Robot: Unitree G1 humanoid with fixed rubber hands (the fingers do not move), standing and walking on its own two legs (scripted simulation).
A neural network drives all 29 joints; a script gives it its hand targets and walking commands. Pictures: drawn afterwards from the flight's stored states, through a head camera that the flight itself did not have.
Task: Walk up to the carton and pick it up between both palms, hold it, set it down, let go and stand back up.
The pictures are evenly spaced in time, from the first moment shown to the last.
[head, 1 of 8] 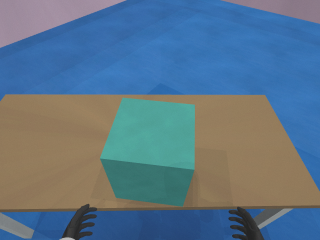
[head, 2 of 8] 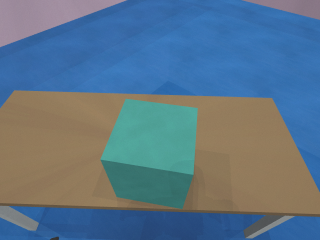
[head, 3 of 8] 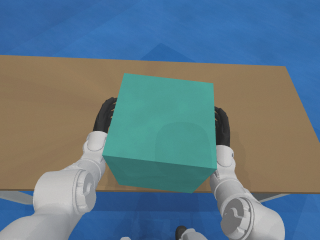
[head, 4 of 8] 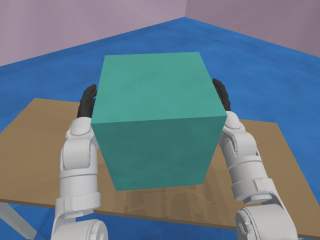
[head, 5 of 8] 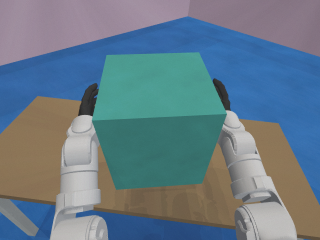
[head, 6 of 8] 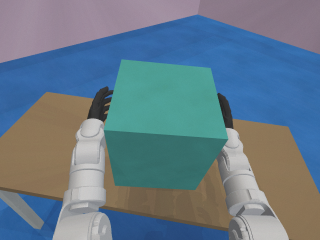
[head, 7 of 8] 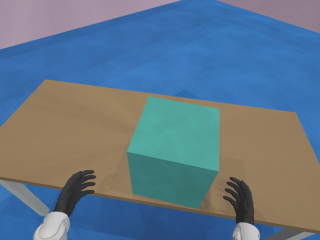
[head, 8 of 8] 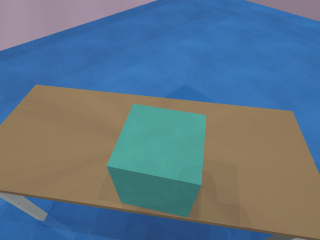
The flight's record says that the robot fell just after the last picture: no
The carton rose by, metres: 0.22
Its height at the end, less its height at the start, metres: +0.00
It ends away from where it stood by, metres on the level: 0.01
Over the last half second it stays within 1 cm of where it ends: yes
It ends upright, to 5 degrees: yes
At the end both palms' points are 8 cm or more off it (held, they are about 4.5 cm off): yes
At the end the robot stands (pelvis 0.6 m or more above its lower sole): yes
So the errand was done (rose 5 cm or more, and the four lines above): yes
